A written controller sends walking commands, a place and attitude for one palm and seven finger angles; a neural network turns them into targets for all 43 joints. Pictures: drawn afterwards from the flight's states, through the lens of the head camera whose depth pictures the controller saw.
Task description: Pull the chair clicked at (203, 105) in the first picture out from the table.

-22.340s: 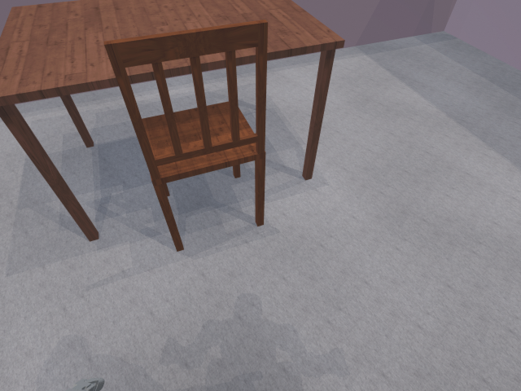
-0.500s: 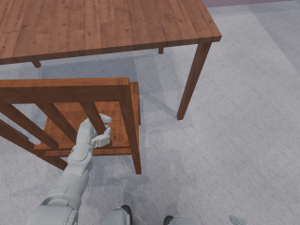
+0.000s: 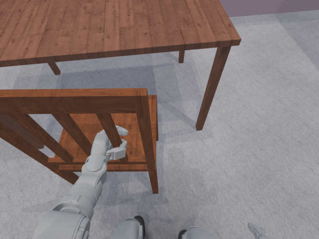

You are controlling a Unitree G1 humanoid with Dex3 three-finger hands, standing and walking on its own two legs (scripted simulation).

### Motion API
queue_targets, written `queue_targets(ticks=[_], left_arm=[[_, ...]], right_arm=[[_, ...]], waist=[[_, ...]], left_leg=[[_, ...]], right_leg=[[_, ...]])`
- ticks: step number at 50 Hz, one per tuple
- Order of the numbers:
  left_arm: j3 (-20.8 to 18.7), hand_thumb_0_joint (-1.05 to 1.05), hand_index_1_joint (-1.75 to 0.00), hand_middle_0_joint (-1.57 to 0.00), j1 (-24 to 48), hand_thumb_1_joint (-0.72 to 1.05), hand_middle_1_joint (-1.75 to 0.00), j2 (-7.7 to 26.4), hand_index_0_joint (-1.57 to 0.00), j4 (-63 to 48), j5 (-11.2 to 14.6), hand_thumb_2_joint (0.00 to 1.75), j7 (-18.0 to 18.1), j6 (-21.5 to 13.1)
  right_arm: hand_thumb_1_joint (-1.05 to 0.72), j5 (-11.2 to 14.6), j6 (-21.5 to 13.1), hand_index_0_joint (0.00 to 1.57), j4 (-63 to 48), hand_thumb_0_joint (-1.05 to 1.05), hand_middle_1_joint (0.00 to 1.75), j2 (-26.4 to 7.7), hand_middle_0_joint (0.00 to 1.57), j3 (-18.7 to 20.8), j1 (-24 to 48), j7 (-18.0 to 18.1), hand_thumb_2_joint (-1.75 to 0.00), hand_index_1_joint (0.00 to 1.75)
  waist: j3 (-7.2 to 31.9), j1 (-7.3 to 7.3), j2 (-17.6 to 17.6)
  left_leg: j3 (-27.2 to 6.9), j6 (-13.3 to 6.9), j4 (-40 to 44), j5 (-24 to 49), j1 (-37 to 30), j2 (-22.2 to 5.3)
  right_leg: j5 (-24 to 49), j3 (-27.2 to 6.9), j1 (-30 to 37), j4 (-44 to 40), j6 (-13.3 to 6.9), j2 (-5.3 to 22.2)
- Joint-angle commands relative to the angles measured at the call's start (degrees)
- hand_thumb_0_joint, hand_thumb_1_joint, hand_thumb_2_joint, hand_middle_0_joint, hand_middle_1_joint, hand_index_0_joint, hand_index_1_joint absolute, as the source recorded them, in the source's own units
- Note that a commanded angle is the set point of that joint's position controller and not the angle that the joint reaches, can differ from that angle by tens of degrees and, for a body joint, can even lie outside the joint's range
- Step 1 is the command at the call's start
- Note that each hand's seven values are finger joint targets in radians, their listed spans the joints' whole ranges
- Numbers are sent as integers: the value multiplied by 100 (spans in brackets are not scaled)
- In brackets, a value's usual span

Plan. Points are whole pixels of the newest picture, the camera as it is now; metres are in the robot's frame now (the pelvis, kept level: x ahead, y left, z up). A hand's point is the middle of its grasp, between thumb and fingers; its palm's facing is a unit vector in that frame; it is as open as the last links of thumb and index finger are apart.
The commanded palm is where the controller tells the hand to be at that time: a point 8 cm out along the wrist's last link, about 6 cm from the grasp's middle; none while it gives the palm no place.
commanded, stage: step backward, pulling the chair out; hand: left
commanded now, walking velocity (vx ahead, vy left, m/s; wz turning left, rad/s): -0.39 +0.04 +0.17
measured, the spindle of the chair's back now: (81, 140) +0.38 +0.24 -0.05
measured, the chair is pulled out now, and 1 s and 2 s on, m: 0.17 0.18 0.29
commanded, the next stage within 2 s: none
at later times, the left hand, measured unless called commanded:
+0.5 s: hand (121, 149) +0.36 +0.12 -0.06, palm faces -0.03 -0.99 -0.17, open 5.7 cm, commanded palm +0.35 +0.17 -0.05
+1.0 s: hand (121, 150) +0.35 +0.12 -0.06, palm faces -0.03 -0.99 -0.16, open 5.7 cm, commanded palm +0.35 +0.17 -0.05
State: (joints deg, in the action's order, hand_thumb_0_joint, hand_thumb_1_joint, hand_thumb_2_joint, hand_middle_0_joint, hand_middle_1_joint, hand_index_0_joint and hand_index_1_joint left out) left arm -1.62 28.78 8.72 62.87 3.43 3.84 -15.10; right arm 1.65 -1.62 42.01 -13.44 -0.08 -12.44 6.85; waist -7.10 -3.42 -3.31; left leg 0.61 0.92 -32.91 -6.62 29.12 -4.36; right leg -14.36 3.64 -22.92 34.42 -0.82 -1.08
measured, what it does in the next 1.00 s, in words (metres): lifts its left foot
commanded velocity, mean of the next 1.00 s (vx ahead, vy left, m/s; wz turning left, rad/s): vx -0.38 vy -0.02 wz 0.13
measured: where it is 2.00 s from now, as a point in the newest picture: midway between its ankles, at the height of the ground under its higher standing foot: outside the picture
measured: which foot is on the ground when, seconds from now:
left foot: down 0.00-0.90, up 0.92-1.00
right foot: down 0.00-1.00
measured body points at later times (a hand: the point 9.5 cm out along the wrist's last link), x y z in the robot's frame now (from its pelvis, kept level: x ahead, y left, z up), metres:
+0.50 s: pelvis +0.00 +0.00 +0.00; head +0.08 -0.01 +0.44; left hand +0.35 +0.17 -0.04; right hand +0.11 -0.25 -0.13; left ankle +0.11 +0.13 -0.72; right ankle +0.04 -0.11 -0.72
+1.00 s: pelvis -0.01 +0.00 +0.00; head +0.08 +0.00 +0.44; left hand +0.35 +0.17 -0.04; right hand +0.09 -0.25 -0.13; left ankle +0.05 +0.13 -0.71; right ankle +0.04 -0.11 -0.72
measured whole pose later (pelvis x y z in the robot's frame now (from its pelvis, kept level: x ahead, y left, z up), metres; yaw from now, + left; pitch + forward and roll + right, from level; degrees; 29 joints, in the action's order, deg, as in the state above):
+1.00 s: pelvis -0.01 +0.00 +0.00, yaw +3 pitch +1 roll -2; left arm 0.6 30.6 8.3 61.3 2.7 4.1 -13.1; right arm 1.3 -2.6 43.5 -13.8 -0.9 -11.4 7.0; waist -9.9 -4.4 -2.5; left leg -4.0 1.4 -43.2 -18.3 27.8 -0.8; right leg -14.7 4.4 -20.9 34.6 -1.2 -0.6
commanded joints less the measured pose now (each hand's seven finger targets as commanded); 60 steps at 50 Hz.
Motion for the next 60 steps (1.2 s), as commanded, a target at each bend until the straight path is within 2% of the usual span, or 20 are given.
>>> queue_targets(ticks=[1, 4, 10, 14, 18, 24, 26, 29, 31, 34, 38, 42, 45, 48, 50, 51, 53, 54, 56, 60], left_arm=[[-69, 0, -145, -50, 1933, 90, -145, 1284, -50, -1057, -248, 90, 271, -356], [-34, 0, -145, -50, 1950, 90, -145, 1286, -50, -988, -245, 90, 284, -331], [136, 0, -145, -50, 2018, 90, -145, 970, -50, -1018, -216, 90, 225, -367], [222, 0, -145, -50, 2080, 90, -145, 829, -50, -1049, -218, 90, 184, -322], [152, 0, -145, -50, 2029, 90, -145, 894, -50, -1070, -204, 90, 169, -278], [58, 0, -145, -50, 2015, 90, -145, 1201, -50, -1183, -220, 90, 225, -293], [64, 0, -145, -50, 2008, 90, -145, 1183, -50, -1112, -223, 90, 231, -263], [74, 0, -145, -50, 2003, 90, -145, 1116, -50, -1148, -211, 90, 218, -217], [227, 0, -145, -50, 2137, 90, -145, 882, -50, -1202, -135, 90, 163, -270], [280, 0, -145, -50, 2188, 90, -145, 727, -50, -1257, -152, 90, 144, -251], [255, 0, -145, -50, 2111, 90, -145, 756, -50, -1267, -172, 90, 120, -205], [241, 0, -145, -50, 2102, 90, -145, 869, -50, -1303, -162, 90, 110, -194], [102, 0, -145, -50, 2078, 90, -145, 1182, -50, -1258, -169, 90, 179, -205], [131, 0, -145, -50, 1969, 90, -145, 1046, -50, -1203, -197, 90, 158, -71], [104, 0, -145, -50, 1922, 90, -145, 984, -50, -1168, -160, 90, 150, -18], [166, 0, -145, -50, 1916, 90, -145, 898, -50, -1187, -148, 90, 139, -10], [268, 0, -145, -50, 2204, 90, -145, 765, -50, -1259, -122, 90, 103, -34], [371, 0, -145, -50, 2378, 90, -145, 553, -50, -1475, -175, 90, 65, -79], [380, 0, -145, -50, 2432, 90, -145, 462, -50, -1477, -233, 90, 37, -82], [315, 0, -145, -50, 2185, 90, -145, 455, -50, -1465, -293, 90, 38, -129]], right_arm=[[-90, 13, -290, 20, -426, 0, 30, -790, 20, 280, -224, 57, -90, 30], [-90, 18, -304, 20, -336, 0, 30, -803, 20, 250, -175, 74, -90, 30], [-90, -1, -264, 20, -294, 0, 30, -906, 20, 228, -154, 136, -90, 30], [-90, -46, -253, 20, -320, 0, 30, -850, 20, 224, -161, 120, -90, 30], [-90, -50, -272, 20, -367, 0, 30, -824, 20, 238, -151, 109, -90, 30], [-90, 10, -321, 20, -406, 0, 30, -724, 20, 243, -128, 88, -90, 30], [-90, -1, -312, 20, -383, 0, 30, -722, 20, 194, -6, 100, -90, 30], [-90, -32, -302, 20, -328, 0, 30, -820, 20, 165, -5, 173, -90, 30], [-90, -15, -258, 20, -390, 0, 30, -910, 20, 197, 13, 135, -90, 30], [-90, -98, -219, 20, -396, 0, 30, -862, 20, 187, 22, 98, -90, 30], [-90, -79, -291, 20, -365, 0, 30, -832, 20, 217, -205, 67, -90, 30], [-90, -28, -320, 20, -457, 0, 30, -768, 20, 232, -149, 45, -90, 30], [-90, 38, -352, 20, -411, 0, 30, -700, 20, 217, -113, 49, -90, 30], [-90, -62, -322, 20, -386, 0, 30, -756, 20, 117, 112, 95, -90, 30], [-90, -53, -326, 20, -275, 0, 30, -801, 20, 88, -48, 146, -90, 30], [-90, -41, -317, 20, -255, 0, 30, -869, 20, 119, -138, 171, -90, 30], [-90, -25, -224, 20, -309, 0, 30, -998, 20, 204, -228, 149, -90, 30], [-90, -108, -174, 20, -356, 0, 30, -874, 20, 173, -225, 93, -90, 30], [-90, -193, -129, 20, -349, 0, 30, -792, 20, 226, -247, -25, -90, 30], [-90, -174, -141, 20, -383, 0, 30, -752, 20, 290, -427, -184, -90, 30]], waist=[[2340, 34, 333], [2266, 43, 385], [2420, 107, -77], [2450, 107, -540], [2465, 110, -323], [2390, 28, 526], [2307, 85, 630], [2325, 31, 602], [2256, 74, 239], [2244, 121, -809], [2665, 91, -403], [2368, 88, -108], [2302, 70, 894], [2263, 157, 540], [2242, 129, 825], [2349, 109, 705], [2357, 105, 385], [2676, 65, -298], [2728, 71, -829], [2955, 14, -567]], left_leg=[[-446, -201, -8, -471, -1272, -119], [-408, -105, -145, -259, -1403, -39], [-1220, -483, 625, 629, -1627, -563], [-1487, -618, 737, 727, -1675, -795], [-1437, -618, 667, 400, -1407, -796], [-389, -72, -451, -421, -1210, 14], [-411, -5, -797, -913, -1151, 133], [-660, -101, -101, 313, -1412, -59], [-1362, -467, 597, 723, -1420, -568], [-2129, -788, 1062, 343, -1412, -990], [-1765, -735, 540, 1212, -1818, -884], [-1250, -485, 335, -61, -861, -547], [-409, 11, -1068, -1070, -921, 211], [-711, 61, -1476, -1498, -682, 262], [-772, 18, -387, -839, -849, 101], [-846, -77, 202, 526, -1132, -99], [-1434, -472, 460, 2847, -1769, -706], [-1715, -624, 365, 3580, -2082, -841], [-1996, -802, 427, 4054, -2502, -1122], [-1719, -764, -112, 4725, -3027, -1051]], right_leg=[[7, -1098, 651, -1213, -45, 1068], [464, -995, 631, -1167, -108, 1274], [310, -503, 600, -303, 119, 468], [-44, -463, 474, -16, 53, 345], [-76, -552, 731, -240, 19, 370], [350, -1232, 865, -1257, -267, 1460], [808, -1154, 892, -1278, -366, 1703], [1422, -620, 972, -712, -135, 1285], [383, -455, 899, -227, 113, 577], [-750, -428, 593, 369, 3, 270], [-4, -540, 869, -188, -4, 276], [-185, -966, 1267, -680, -79, 653], [301, -1675, 1030, -1518, -482, 1837], [2220, -1218, 1377, -1039, -664, 1997], [2961, -804, 1717, -532, -396, 1704], [3043, -610, 1759, -250, -174, 1374], [2202, -415, 1250, 72, 170, 607], [1632, -436, 1075, 361, 141, 536], [-533, -499, 462, 686, 54, 379], [278, -574, 589, -66, 33, 321]])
